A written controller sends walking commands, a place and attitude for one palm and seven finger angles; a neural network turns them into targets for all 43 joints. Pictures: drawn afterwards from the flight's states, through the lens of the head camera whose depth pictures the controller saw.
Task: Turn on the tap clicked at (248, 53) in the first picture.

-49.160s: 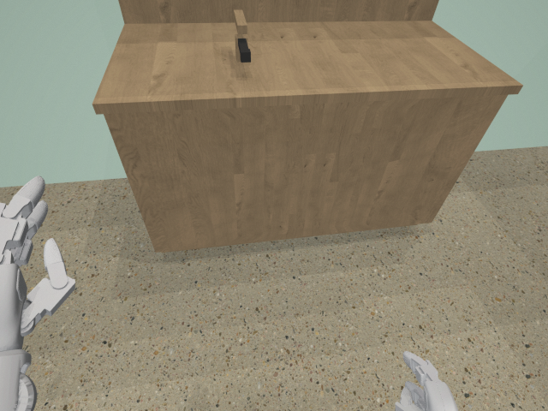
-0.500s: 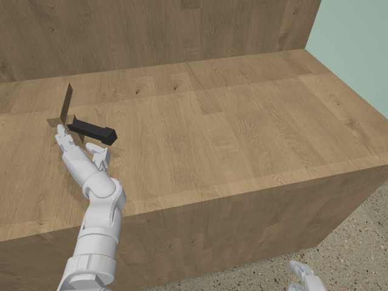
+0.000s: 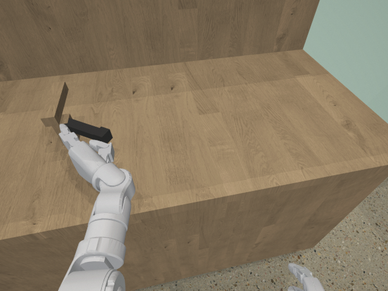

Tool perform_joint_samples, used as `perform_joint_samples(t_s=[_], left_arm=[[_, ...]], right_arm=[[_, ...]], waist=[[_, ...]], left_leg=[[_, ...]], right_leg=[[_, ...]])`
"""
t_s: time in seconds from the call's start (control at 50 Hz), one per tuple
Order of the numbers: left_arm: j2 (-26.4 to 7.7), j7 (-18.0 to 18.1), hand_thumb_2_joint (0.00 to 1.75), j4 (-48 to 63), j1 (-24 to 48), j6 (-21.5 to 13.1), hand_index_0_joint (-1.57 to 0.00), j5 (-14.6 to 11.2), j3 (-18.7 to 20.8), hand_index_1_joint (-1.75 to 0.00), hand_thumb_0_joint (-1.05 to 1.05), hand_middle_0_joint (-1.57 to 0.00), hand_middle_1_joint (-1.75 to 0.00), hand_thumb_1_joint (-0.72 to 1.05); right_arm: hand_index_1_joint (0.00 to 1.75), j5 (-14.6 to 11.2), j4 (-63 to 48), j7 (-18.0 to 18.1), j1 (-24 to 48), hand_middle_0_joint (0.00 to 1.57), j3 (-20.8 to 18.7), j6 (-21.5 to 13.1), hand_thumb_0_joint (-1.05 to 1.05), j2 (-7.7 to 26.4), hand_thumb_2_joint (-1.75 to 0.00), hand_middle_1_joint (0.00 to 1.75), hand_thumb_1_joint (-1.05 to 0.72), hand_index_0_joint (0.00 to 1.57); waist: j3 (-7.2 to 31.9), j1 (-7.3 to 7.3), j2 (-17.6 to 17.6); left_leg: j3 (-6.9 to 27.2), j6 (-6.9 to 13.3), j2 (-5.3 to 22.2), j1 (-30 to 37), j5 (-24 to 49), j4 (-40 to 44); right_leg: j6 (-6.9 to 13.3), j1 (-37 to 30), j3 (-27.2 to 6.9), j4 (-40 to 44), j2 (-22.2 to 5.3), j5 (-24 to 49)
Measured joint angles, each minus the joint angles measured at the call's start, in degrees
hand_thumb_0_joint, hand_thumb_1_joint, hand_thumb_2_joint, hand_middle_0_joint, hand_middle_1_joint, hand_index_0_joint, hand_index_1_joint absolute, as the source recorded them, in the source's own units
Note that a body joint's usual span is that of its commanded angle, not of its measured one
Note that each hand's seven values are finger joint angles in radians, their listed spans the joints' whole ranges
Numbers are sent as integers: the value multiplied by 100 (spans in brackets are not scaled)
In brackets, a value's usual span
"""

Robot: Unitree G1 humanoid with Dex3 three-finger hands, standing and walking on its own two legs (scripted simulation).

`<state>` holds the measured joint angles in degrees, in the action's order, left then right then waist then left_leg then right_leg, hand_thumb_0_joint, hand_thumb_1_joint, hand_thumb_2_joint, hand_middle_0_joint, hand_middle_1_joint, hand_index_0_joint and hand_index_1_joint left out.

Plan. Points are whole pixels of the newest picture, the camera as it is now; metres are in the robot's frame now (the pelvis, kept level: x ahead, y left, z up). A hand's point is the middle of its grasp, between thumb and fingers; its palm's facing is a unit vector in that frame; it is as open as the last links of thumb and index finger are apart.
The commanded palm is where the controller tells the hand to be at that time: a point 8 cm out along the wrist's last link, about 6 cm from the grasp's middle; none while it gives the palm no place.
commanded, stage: push the lever round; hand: left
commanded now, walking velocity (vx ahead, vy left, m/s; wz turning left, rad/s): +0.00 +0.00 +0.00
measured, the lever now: (103, 136) +0.42 +0.24 +0.09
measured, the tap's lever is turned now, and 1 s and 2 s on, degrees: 55 71 71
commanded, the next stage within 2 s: lift the hand up off the lever in 0.40 s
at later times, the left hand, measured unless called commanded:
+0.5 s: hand (115, 138) +0.42 +0.21 +0.09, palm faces +0.80 -0.59 -0.09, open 7.8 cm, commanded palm +0.37 +0.23 +0.09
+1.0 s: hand (112, 132) +0.42 +0.21 +0.11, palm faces +0.79 -0.60 -0.07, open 7.8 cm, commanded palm +0.37 +0.23 +0.11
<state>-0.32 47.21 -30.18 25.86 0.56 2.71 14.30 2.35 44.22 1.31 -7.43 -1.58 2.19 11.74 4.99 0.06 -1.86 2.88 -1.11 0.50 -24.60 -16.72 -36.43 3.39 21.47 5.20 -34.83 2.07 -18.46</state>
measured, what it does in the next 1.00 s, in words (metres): stands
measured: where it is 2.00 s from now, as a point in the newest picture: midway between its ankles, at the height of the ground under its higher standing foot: outside the picture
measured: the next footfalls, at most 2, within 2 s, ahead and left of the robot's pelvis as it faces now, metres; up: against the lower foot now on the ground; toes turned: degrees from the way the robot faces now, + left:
none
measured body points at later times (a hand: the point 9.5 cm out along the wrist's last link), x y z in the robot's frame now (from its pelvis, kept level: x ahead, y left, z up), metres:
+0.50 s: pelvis +0.00 +0.00 +0.00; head +0.02 -0.01 +0.45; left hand +0.37 +0.24 +0.10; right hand +0.12 -0.25 -0.13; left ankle +0.02 +0.13 -0.72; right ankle -0.01 -0.08 -0.73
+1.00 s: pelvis +0.01 +0.00 +0.00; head +0.02 +0.00 +0.45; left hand +0.38 +0.24 +0.11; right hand +0.13 -0.24 -0.12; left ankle +0.02 +0.13 -0.72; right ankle -0.01 -0.08 -0.73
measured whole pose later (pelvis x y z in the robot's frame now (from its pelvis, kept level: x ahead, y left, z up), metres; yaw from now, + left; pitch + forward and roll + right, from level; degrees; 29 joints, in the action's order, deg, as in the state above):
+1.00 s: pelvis +0.01 +0.00 +0.00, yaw -1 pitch +6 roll +0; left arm -1.9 47.3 -34.9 31.8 1.6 3.3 18.2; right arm 2.6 44.7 0.0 -10.6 -2.0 2.6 11.7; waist 6.0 -1.1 -1.9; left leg 1.7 -0.7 0.6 -25.0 -17.4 -36.0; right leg 3.0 22.2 4.0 -34.4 2.1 -18.7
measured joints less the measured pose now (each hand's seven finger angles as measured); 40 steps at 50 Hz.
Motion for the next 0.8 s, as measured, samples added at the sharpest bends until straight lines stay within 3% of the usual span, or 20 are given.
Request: perform_joint_samples(t_s=[0.5, 0.8], left_arm=[[-202, 127, 92, -835, 705, -153, -15, 172, 452, -15, 1, -16, -15, 90], [-207, 155, 92, -877, 859, -192, -15, 170, 492, -15, 4, -16, -15, 91]], right_arm=[[30, 59, 71, -67, -265, 21, -50, 95, 1, 11, -90, 30, -91, 20], [30, 79, 101, -113, -326, 20, -62, 5, 1, 11, -90, 30, -91, 20]], waist=[[105, -199, 36], [72, -202, 7]], left_leg=[[-53, -2, 30, -304, -67, -146], [-86, 28, 24, -316, -72, -133]], right_leg=[[6, 335, -47, -168, 22, -56], [-21, 342, -79, -126, 15, -35]])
